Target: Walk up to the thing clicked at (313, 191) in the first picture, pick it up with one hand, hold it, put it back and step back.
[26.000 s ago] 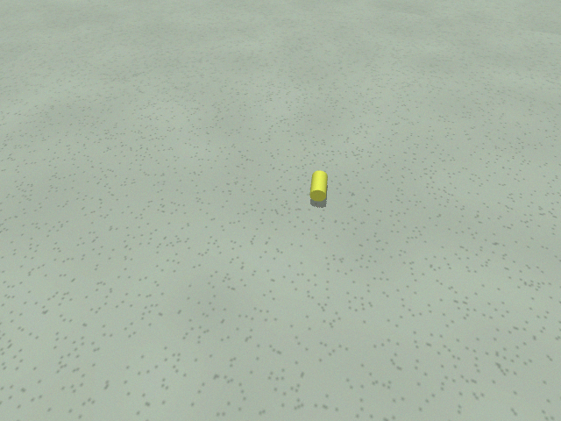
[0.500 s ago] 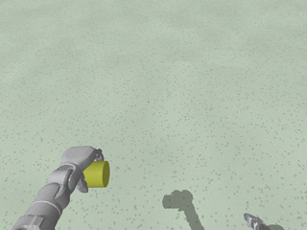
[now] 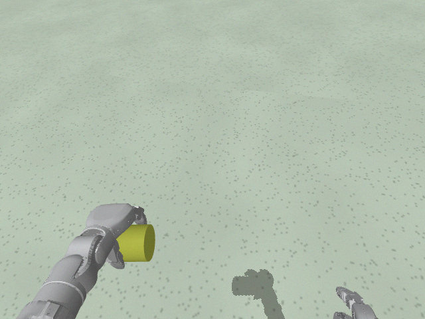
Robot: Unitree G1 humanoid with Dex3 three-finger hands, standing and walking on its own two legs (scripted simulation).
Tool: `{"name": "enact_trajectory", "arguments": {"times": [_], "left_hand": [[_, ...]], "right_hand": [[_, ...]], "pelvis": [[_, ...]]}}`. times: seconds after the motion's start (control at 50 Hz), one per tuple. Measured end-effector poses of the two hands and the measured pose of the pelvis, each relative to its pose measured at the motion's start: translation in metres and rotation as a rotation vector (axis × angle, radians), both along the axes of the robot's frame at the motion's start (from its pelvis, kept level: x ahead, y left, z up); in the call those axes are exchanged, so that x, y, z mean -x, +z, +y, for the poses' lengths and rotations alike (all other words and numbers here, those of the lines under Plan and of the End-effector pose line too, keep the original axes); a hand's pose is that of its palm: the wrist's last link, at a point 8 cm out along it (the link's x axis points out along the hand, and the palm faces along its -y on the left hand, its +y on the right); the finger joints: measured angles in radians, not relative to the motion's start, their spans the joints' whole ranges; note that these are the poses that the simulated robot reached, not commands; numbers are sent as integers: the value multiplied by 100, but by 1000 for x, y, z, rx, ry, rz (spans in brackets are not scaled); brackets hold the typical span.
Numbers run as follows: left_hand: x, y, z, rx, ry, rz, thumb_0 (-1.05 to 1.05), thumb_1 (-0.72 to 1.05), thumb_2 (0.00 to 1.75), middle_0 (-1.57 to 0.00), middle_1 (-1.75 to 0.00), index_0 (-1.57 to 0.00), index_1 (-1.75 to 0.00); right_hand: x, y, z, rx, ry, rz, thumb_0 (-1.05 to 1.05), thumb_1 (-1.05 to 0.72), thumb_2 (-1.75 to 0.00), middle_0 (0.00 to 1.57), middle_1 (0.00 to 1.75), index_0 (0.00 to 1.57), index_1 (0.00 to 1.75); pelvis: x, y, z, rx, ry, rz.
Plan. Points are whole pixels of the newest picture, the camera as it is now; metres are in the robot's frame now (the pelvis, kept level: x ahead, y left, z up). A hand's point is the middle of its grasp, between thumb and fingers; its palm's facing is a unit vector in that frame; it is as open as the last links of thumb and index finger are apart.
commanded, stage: hold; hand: left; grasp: from above
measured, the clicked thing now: (119, 243) +0.29 +0.24 -0.07
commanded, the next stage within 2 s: crouch in 0.72 s
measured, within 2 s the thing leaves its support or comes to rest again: neither
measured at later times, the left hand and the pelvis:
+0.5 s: hand (117, 239) +0.29 +0.23 -0.03, palm faces -0.47 -0.05 -0.88, open 10.3 cm; pelvis +0.01 +0.00 +0.00, yaw +0 degrees
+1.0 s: hand (115, 236) +0.29 +0.23 -0.04, palm faces -0.48 -0.06 -0.87, open 10.3 cm; pelvis +0.01 +0.00 +0.01, yaw +0 degrees
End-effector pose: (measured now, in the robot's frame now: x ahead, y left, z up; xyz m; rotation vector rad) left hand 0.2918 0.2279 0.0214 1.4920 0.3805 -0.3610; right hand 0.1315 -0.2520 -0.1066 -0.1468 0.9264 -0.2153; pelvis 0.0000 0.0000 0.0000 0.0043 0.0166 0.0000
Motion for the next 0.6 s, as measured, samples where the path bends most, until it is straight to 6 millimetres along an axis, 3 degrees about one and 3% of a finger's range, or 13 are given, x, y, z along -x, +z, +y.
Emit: {"name": "enact_trajectory", "arguments": {"times": [0.36, 0.6], "left_hand": [[-2, 12, 1, 2, 1, -8, -1, 2, 34, -70, -46, -72, -44], [-2, 2, 1, 9, -14, 24, -1, 2, 34, -70, -46, -72, -44]], "right_hand": [[-14, 5, 5, -6, 14, -22, 1, -91, -90, 20, 30, 20, 30], [-18, 6, 7, -1, 19, -2, 1, -91, -90, 20, 30, 20, 30]], "pelvis": [[-3, 4, 0, -1, 0, -15], [-8, 5, 1, 0, 3, -11]]}}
